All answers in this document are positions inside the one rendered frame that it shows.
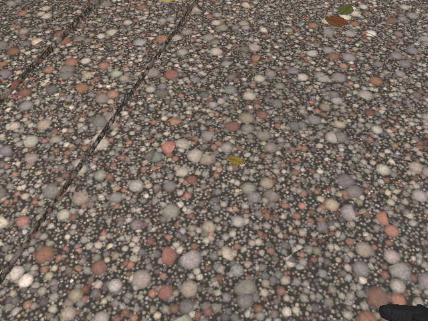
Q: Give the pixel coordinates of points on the robot right hand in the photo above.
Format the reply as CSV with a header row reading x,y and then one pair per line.
x,y
395,312

